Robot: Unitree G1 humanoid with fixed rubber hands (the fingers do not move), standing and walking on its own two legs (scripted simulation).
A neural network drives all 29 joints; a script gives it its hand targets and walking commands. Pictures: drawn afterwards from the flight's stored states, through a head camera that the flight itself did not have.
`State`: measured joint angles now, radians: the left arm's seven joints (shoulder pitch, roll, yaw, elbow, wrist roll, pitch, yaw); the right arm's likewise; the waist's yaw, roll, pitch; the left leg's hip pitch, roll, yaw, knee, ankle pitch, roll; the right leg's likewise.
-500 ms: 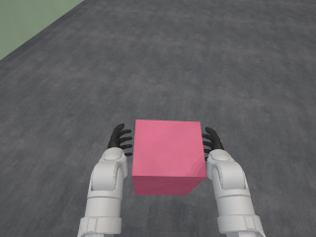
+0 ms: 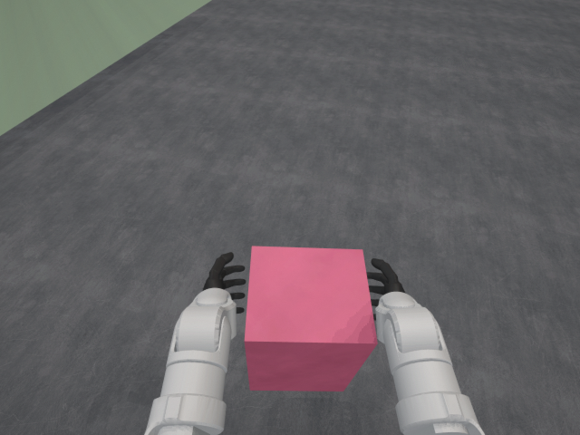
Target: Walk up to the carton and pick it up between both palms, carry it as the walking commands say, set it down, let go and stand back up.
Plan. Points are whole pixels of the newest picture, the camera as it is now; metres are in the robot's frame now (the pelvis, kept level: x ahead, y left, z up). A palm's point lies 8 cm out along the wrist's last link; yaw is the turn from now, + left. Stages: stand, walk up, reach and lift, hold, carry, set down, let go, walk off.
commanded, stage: carry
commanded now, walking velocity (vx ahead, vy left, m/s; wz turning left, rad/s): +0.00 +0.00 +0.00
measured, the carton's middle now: (301, 325) +0.31 +0.02 -0.07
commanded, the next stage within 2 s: none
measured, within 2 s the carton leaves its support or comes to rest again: neither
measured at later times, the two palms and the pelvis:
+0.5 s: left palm (250, 286) +0.31 +0.10 +0.05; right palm (426, 303) +0.30 -0.16 +0.04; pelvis +0.01 -0.03 +0.00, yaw -1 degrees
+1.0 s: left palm (244, 281) +0.32 +0.11 +0.05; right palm (417, 300) +0.31 -0.15 +0.03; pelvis +0.01 -0.02 +0.00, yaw -2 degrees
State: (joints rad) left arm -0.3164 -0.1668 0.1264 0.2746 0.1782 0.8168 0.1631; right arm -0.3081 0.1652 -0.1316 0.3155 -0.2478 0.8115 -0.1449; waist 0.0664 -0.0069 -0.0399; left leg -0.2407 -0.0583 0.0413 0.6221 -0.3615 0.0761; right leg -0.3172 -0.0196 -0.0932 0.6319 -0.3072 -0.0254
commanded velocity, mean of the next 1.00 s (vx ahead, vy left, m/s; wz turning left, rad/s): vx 0.00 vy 0.00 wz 0.00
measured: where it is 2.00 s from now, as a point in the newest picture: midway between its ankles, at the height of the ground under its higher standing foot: outside the picture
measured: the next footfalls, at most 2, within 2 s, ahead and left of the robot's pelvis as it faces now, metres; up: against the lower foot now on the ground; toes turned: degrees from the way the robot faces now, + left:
none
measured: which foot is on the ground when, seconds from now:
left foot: down 0.00-1.00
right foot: down 0.00-1.00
